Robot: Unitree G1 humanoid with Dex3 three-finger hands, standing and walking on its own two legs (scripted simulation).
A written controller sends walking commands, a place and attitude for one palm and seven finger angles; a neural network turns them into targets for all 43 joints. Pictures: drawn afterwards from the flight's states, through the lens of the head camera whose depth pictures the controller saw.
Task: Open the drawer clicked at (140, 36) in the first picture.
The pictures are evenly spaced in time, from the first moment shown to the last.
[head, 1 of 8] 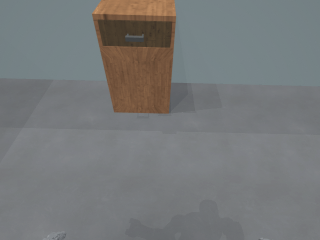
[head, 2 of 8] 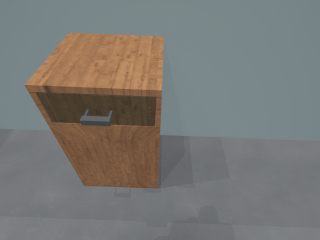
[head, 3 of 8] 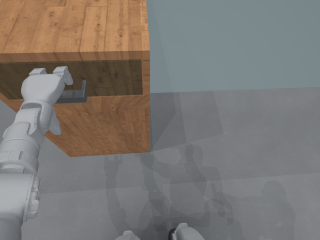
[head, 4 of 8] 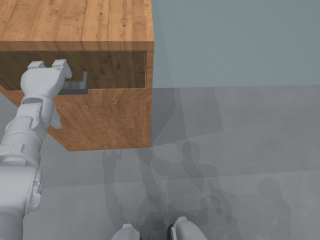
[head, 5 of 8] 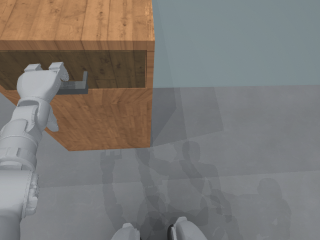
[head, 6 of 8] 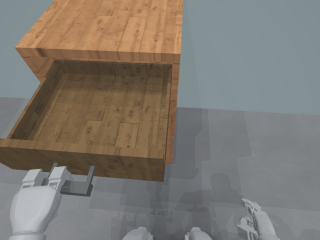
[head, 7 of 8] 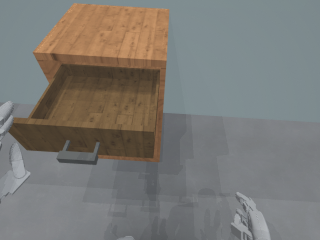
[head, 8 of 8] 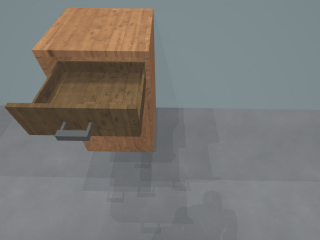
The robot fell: no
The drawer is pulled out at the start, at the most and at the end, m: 0.00 0.30 0.30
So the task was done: yes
